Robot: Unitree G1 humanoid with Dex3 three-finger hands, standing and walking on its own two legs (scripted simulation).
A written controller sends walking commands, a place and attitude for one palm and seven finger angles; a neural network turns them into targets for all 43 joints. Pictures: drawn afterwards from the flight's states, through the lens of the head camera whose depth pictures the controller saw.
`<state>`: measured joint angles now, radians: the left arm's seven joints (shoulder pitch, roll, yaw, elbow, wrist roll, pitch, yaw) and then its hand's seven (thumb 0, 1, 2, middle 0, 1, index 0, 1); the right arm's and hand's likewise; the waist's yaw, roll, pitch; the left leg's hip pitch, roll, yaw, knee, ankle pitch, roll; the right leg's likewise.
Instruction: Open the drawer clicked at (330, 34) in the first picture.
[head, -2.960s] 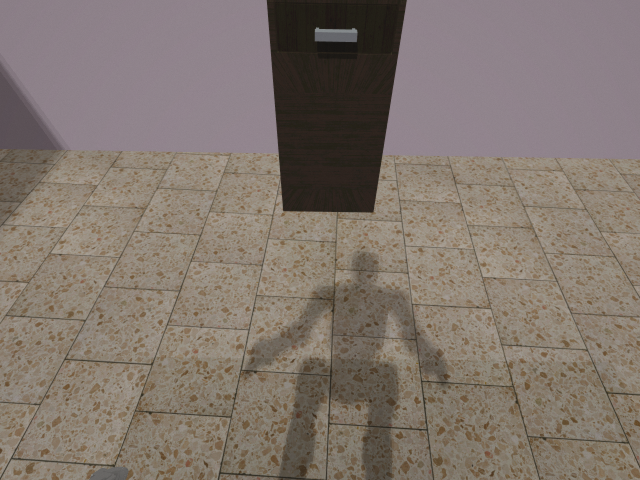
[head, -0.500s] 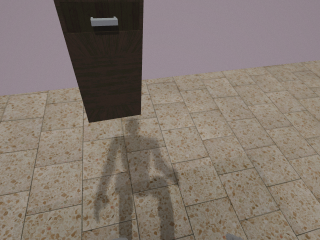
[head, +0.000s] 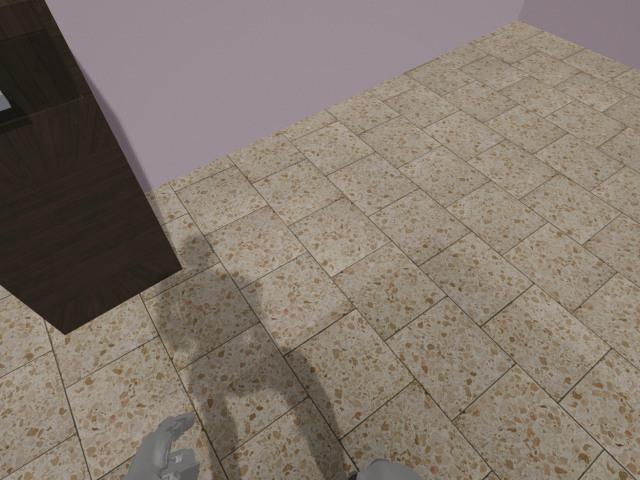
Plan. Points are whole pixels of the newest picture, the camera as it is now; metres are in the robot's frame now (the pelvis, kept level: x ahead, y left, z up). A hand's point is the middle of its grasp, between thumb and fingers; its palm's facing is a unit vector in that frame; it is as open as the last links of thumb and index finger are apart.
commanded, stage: walk to a spot facing it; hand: left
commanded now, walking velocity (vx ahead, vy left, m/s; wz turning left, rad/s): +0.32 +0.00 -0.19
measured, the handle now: out of the picture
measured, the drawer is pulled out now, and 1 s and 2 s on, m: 0.00 0.00 0.00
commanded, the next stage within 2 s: turn to face it in 0.16 s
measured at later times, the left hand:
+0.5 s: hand (161, 460) +0.18 +0.23 -0.17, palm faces +0.06 -0.99 -0.16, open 7.4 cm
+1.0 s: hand (181, 393) +0.25 +0.21 -0.12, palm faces +0.31 -0.90 -0.29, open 7.4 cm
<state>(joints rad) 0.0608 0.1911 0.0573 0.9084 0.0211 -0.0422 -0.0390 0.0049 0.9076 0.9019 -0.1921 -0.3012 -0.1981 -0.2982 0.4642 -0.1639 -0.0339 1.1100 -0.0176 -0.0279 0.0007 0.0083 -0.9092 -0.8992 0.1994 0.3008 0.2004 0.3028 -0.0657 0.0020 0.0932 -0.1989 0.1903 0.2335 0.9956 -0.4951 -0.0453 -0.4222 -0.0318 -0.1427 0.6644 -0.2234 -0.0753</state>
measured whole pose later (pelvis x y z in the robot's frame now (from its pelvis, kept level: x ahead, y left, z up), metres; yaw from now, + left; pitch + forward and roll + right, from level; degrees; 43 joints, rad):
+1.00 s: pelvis +0.19 -0.02 +0.02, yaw +18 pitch -1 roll +2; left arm 0.15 0.17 0.05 0.89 0.01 0.01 0.03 0.00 0.90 0.90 -0.20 -0.30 -0.20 -0.30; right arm 0.26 -0.24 -0.10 0.97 -0.02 0.06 0.01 0.01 -0.91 -0.90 0.20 0.30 0.20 0.30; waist -0.04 0.05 0.03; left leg -0.50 -0.06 -0.04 0.97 -0.41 -0.03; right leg -0.24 -0.04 -0.08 0.54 -0.30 -0.03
